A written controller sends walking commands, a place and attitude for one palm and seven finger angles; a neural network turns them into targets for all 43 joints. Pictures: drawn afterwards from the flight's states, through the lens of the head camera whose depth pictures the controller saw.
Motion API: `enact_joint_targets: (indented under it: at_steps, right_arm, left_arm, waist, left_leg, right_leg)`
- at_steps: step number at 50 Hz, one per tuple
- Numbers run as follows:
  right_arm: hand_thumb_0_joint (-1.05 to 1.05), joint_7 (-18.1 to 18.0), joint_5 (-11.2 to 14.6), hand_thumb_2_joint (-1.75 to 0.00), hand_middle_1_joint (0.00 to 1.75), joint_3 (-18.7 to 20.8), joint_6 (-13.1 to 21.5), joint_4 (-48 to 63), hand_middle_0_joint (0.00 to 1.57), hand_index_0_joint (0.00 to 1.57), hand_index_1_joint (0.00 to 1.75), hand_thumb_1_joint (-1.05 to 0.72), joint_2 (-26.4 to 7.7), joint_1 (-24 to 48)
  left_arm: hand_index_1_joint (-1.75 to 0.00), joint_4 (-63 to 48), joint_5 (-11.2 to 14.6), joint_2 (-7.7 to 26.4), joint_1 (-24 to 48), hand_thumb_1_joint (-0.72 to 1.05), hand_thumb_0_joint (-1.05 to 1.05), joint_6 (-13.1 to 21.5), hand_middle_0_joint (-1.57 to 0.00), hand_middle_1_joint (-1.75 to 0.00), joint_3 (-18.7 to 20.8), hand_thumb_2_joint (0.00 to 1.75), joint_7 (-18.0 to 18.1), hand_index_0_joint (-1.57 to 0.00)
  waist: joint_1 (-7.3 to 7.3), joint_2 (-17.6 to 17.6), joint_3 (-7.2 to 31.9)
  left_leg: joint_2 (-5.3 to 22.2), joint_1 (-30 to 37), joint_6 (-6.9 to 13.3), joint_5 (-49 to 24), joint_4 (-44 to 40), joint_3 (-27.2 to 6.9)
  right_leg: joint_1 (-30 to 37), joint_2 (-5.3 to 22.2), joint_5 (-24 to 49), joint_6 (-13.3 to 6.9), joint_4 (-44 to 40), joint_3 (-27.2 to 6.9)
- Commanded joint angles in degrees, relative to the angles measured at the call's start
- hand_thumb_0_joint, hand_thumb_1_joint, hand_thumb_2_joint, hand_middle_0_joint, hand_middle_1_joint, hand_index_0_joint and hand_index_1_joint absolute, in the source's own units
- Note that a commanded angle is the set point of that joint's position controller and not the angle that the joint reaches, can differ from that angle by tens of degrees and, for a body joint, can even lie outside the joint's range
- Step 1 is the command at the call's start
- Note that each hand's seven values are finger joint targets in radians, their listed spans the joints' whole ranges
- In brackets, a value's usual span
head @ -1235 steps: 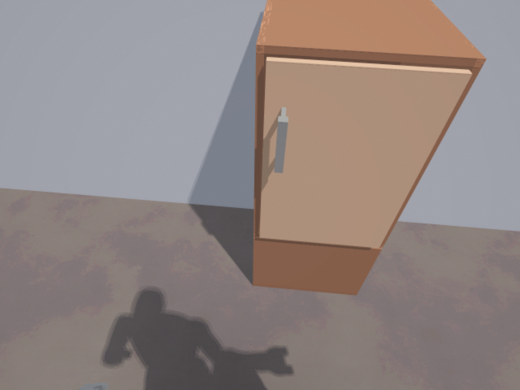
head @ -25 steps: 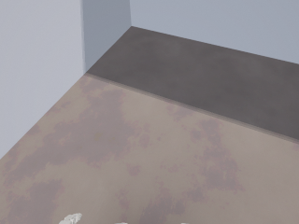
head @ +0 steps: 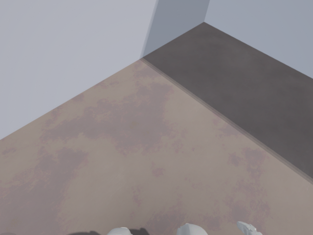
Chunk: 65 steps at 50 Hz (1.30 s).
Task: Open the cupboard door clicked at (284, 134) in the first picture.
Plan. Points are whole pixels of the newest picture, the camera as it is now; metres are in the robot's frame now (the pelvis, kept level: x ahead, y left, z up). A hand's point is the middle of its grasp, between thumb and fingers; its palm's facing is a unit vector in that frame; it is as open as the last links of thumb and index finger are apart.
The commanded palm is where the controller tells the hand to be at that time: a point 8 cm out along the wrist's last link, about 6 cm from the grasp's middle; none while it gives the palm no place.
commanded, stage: turn to face it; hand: left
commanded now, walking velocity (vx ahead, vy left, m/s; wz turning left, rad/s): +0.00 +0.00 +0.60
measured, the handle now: out of the picture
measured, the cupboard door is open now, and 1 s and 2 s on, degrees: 46 46 46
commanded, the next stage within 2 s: none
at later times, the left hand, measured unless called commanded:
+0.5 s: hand out of the picture +0.02 +0.17 -0.17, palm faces +0.31 -0.93 -0.20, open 7.4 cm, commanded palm none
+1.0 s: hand out of the picture -0.03 +0.14 -0.15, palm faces +0.58 -0.77 -0.26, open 7.4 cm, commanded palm none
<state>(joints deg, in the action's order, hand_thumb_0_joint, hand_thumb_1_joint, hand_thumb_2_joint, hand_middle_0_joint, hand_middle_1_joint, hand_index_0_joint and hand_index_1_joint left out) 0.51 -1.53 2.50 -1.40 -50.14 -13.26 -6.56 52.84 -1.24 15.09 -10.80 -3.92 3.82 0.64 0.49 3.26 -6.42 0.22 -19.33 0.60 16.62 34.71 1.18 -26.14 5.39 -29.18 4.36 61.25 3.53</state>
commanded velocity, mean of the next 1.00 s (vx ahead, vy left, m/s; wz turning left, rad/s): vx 0.00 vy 0.00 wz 0.60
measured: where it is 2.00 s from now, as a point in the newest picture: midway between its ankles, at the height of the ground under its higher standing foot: outside the picture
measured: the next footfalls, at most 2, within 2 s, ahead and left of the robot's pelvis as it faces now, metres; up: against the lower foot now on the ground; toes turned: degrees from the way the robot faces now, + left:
right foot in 0.18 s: +0.07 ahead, -0.16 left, +0.00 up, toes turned +4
left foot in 0.50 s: +0.01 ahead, +0.09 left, +0.00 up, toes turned +23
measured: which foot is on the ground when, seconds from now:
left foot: down 0.00-0.18, up 0.20-0.48, down 0.50-0.78, up 0.80-1.00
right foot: up 0.00-0.16, down 0.18-0.48, up 0.50-0.76, down 0.78-1.00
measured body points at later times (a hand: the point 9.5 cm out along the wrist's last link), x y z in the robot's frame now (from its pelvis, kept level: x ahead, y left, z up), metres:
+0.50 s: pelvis +0.01 -0.03 +0.00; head +0.05 +0.00 +0.44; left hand +0.01 +0.22 -0.15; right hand +0.18 -0.26 -0.13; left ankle -0.02 +0.08 -0.73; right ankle +0.03 -0.17 -0.72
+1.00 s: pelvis +0.03 -0.07 +0.01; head +0.07 -0.04 +0.46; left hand -0.06 +0.18 -0.13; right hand +0.26 -0.23 -0.13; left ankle -0.05 +0.03 -0.68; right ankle +0.08 -0.17 -0.73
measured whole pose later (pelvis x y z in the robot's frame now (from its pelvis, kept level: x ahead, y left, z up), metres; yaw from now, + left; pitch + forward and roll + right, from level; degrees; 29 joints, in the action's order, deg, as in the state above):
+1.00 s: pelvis +0.03 -0.07 +0.01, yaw +37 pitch +0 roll +3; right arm 2.0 -0.8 4.1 -4.4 -51.9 -14.1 -7.4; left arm 49.7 -1.8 12.4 -11.3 -1.4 2.3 1.0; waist -0.7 2.3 -6.0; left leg 0.6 -24.1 -3.1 26.0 50.7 4.0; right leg -13.0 7.7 -17.4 0.8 30.4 8.7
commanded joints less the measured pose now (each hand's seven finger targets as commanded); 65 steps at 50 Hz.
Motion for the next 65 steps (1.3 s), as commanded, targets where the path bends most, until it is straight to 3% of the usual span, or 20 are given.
enact_joint_targets:
  at_steps: [1, 7, 9, 10, 15, 19, 22, 23, 24, 25, 36, 37, 39, 40, 45, 49, 52, 54, 55, 65]
  right_arm:
    - [0.00, -1.6, 0.1, -0.90, 0.30, 3.5, 0.6, 2.6, 0.20, 0.20, 0.30, -0.90, -12.4, -2.8]
    - [0.00, -1.0, 0.3, -0.90, 0.30, 4.2, -0.7, 3.9, 0.20, 0.20, 0.30, -0.90, -12.2, 1.7]
    - [0.00, -0.3, 1.1, -0.90, 0.30, 3.3, -0.8, 5.9, 0.20, 0.20, 0.30, -0.90, -5.2, 1.8]
    - [0.00, 0.0, 0.8, -0.90, 0.30, 3.8, -1.0, 6.2, 0.20, 0.20, 0.30, -0.90, -7.9, 2.6]
    - [0.00, 1.3, 0.8, -0.90, 0.30, 3.0, -2.0, 3.3, 0.20, 0.20, 0.30, -0.90, -4.8, 0.3]
    - [0.00, 1.4, 1.1, -0.90, 0.30, 1.8, -0.9, 3.6, 0.20, 0.20, 0.30, -0.90, -2.7, 2.7]
    - [0.00, 1.2, 1.0, -0.90, 0.30, 2.1, -0.2, 2.7, 0.20, 0.20, 0.30, -0.90, -4.5, -2.3]
    - [0.00, 1.0, 0.8, -0.90, 0.30, 3.0, 0.2, 1.9, 0.20, 0.20, 0.30, -0.90, -7.9, -6.1]
    - [0.00, 0.5, 0.2, -0.90, 0.30, 4.7, 0.6, 1.6, 0.20, 0.20, 0.30, -0.90, -14.4, -9.8]
    - [0.00, -0.1, 0.2, -0.90, 0.30, 5.1, 0.0, 0.4, 0.20, 0.20, 0.30, -0.90, -16.4, -13.3]
    - [0.00, -1.3, 0.1, -0.90, 0.30, 4.2, -0.3, 3.0, 0.20, 0.20, 0.30, -0.90, -12.3, -1.2]
    - [0.00, -1.1, 0.6, -0.90, 0.30, 4.1, -0.4, 3.6, 0.20, 0.20, 0.30, -0.90, -11.4, 0.3]
    - [0.00, -0.3, 1.1, -0.90, 0.30, 3.4, -0.6, 6.0, 0.20, 0.20, 0.30, -0.90, -5.9, 1.9]
    - [0.00, 0.0, 0.7, -0.90, 0.30, 3.9, -0.9, 5.7, 0.20, 0.20, 0.30, -0.90, -8.0, 1.7]
    - [0.00, 1.4, 0.9, -0.90, 0.30, 2.9, -2.0, 3.4, 0.20, 0.20, 0.30, -0.90, -4.4, 1.2]
    - [0.00, 1.5, 1.1, -0.90, 0.30, 1.8, -0.9, 3.9, 0.20, 0.20, 0.30, -0.90, -2.8, 3.1]
    - [0.00, 1.3, 0.9, -0.90, 0.30, 2.2, -0.4, 2.9, 0.20, 0.20, 0.30, -0.90, -4.9, -1.9]
    - [0.00, 0.5, 0.1, -0.90, 0.30, 5.0, 0.3, 2.0, 0.20, 0.20, 0.30, -0.90, -15.5, -9.4]
    - [0.00, -0.1, 0.2, -0.90, 0.30, 5.2, -0.2, 0.7, 0.20, 0.20, 0.30, -0.90, -16.7, -12.7]
    - [0.00, -1.3, -0.2, -0.90, 0.30, 3.9, 0.0, 2.8, 0.20, 0.20, 0.30, -0.90, -12.3, -2.1]
  left_arm:
    - [-0.30, -6.1, 0.5, 3.8, 1.2, 0.90, 0.00, 2.1, -0.20, -0.30, 1.2, 0.90, -0.3, -0.20]
    - [-0.30, -5.0, 0.7, 4.3, -4.8, 0.90, 0.00, 2.8, -0.20, -0.30, 1.5, 0.90, -0.1, -0.20]
    - [-0.30, -5.2, -0.7, 13.1, -7.1, 0.90, 0.00, 3.8, -0.20, -0.30, 3.3, 0.90, 0.9, -0.20]
    - [-0.30, -6.1, -0.2, 13.5, -5.6, 0.90, 0.00, 3.7, -0.20, -0.30, 2.9, 0.90, 1.1, -0.20]
    - [-0.30, -8.0, -0.2, 7.0, 2.0, 0.90, 0.00, 3.7, -0.20, -0.30, 1.2, 0.90, 1.1, -0.20]
    - [-0.30, -6.1, -0.4, 9.7, -3.7, 0.90, 0.00, 4.1, -0.20, -0.30, 2.2, 0.90, 1.0, -0.20]
    - [-0.30, -5.6, 0.3, 10.0, -3.0, 0.90, 0.00, 3.9, -0.20, -0.30, 2.5, 0.90, 0.5, -0.20]
    - [-0.30, -6.3, 0.7, 8.4, -2.3, 0.90, 0.00, 3.6, -0.20, -0.30, 2.3, 0.90, 0.3, -0.20]
    - [-0.30, -8.5, 1.0, 4.2, -1.1, 0.90, 0.00, 3.2, -0.20, -0.30, 1.4, 0.90, -0.1, -0.20]
    - [-0.30, -10.3, 0.5, 4.2, 3.9, 0.90, 0.00, 2.5, -0.20, -0.30, 0.5, 0.90, 0.3, -0.20]
    - [-0.30, -5.9, 1.0, 3.3, -2.2, 0.90, 0.00, 2.8, -0.20, -0.30, 1.1, 0.90, -0.2, -0.20]
    - [-0.30, -5.4, 0.8, 4.5, -4.9, 0.90, 0.00, 3.1, -0.20, -0.30, 1.6, 0.90, 0.1, -0.20]
    - [-0.30, -5.8, -0.5, 13.2, -6.5, 0.90, 0.00, 3.7, -0.20, -0.30, 3.1, 0.90, 1.0, -0.20]
    - [-0.30, -6.2, 0.0, 12.1, -4.4, 0.90, 0.00, 3.7, -0.20, -0.30, 2.5, 0.90, 1.2, -0.20]
    - [-0.30, -7.6, -0.2, 6.8, 1.2, 0.90, 0.00, 4.0, -0.20, -0.30, 1.2, 0.90, 1.2, -0.20]
    - [-0.30, -5.7, -0.4, 9.7, -3.9, 0.90, 0.00, 4.1, -0.20, -0.30, 2.3, 0.90, 1.0, -0.20]
    - [-0.30, -5.6, 0.3, 9.9, -3.0, 0.90, 0.00, 3.7, -0.20, -0.30, 2.6, 0.90, 0.4, -0.20]
    - [-0.30, -8.9, 1.0, 3.8, -0.7, 0.90, 0.00, 3.2, -0.20, -0.30, 1.1, 0.90, -0.1, -0.20]
    - [-0.30, -10.3, 0.4, 4.9, 3.9, 0.90, 0.00, 2.5, -0.20, -0.30, 0.6, 0.90, 0.2, -0.20]
    - [-0.30, -7.1, 0.8, 3.0, 0.7, 0.90, 0.00, 2.4, -0.20, -0.30, 0.9, 0.90, -0.3, -0.20]
  waist:
    - [-1.60, -13.3, 11.1]
    - [1.87, -10.3, 8.8]
    - [3.83, 17.5, 7.7]
    - [3.72, 15.4, 7.8]
    - [-1.03, 11.8, 5.4]
    - [2.04, 6.5, 9.4]
    - [-0.53, 5.0, 11.0]
    - [-2.67, -3.0, 13.4]
    - [-4.85, -20.5, 14.1]
    - [-6.71, -18.0, 13.2]
    - [0.13, -11.3, 11.7]
    - [2.00, -8.2, 11.3]
    - [3.84, 17.5, 8.1]
    - [2.66, 11.9, 7.2]
    - [-0.74, 9.6, 5.1]
    - [1.96, 7.9, 9.2]
    - [-1.03, 4.5, 10.0]
    - [-5.54, -20.9, 13.2]
    - [-6.87, -15.6, 13.3]
    - [-1.27, -12.4, 10.7]
  left_leg:
    - [13.2, 11.4, 8.2, -27.9, -11.9, -13.9]
    - [8.5, -3.8, 4.7, -8.7, -8.4, -15.5]
    - [-4.5, -17.8, -3.0, 14.8, 14.8, -1.3]
    - [-1.0, -14.7, -2.4, 18.8, 27.8, -3.7]
    - [1.9, -11.0, -4.1, 10.2, 28.9, 0.7]
    - [0.5, -6.0, -4.2, 10.0, 8.3, 5.3]
    - [-0.4, 4.7, -3.0, -2.4, -6.5, 5.2]
    - [4.4, 13.6, -1.1, -12.0, -11.0, -1.1]
    - [20.2, 20.9, 7.1, -31.8, -13.0, -23.1]
    - [24.4, 19.7, 12.5, -38.8, -12.9, -25.7]
    - [10.1, 3.5, 6.3, -20.4, -8.9, -16.7]
    - [7.4, -1.9, 4.1, -13.4, -5.8, -15.7]
    - [-4.3, -16.3, -3.0, 17.9, 20.0, -2.0]
    - [-0.7, -14.3, -2.4, 17.7, 29.2, -4.9]
    - [1.6, -10.8, -4.3, 10.2, 25.8, 0.7]
    - [-0.1, -5.2, -3.9, 9.0, 6.6, 5.1]
    - [-0.6, 7.0, -2.6, -4.0, -7.2, 4.7]
    - [21.8, 21.3, 9.3, -32.8, -13.5, -25.8]
    - [24.5, 19.3, 13.3, -34.9, -13.0, -25.9]
    - [11.2, 6.2, 7.8, -20.6, -11.6, -17.4]
  right_leg:
    - [-3.1, -1.0, 3.1, 0.6, -2.1, -3.0]
    - [17.5, -4.6, 12.9, -0.6, -30.7, 0.1]
    - [23.8, 18.6, 10.3, -8.7, -48.6, -25.3]
    - [16.4, 23.5, 12.5, -13.0, -49.1, -25.7]
    - [13.6, 13.0, 28.3, -10.3, -42.7, -4.5]
    - [23.2, 14.5, 43.1, -10.6, -35.0, -2.0]
    - [19.1, 13.3, 40.1, -6.4, -27.7, 1.9]
    - [11.5, 11.3, 30.6, -3.4, -20.2, 4.4]
    - [-4.9, 2.8, -1.3, 1.4, -7.4, 6.3]
    - [-8.5, 1.3, -8.8, 0.9, 1.0, -0.1]
    - [13.2, -5.0, 9.6, -0.7, -26.1, -0.2]
    - [19.9, -3.6, 14.7, -1.1, -35.3, -1.2]
    - [22.1, 21.7, 16.0, -11.0, -49.1, -26.6]
    - [16.6, 22.9, 17.7, -13.7, -47.9, -23.1]
    - [16.0, 12.8, 33.5, -10.7, -41.8, -3.6]
    - [23.7, 14.2, 44.4, -10.4, -34.5, -1.2]
    - [16.4, 13.1, 37.3, -5.9, -27.3, 2.5]
    - [-6.9, 1.8, -6.5, 1.7, -5.0, 6.1]
    - [-8.3, 1.7, -8.6, 0.6, 2.2, -1.1]
    - [6.6, -3.8, 3.3, -0.5, -17.6, -1.4]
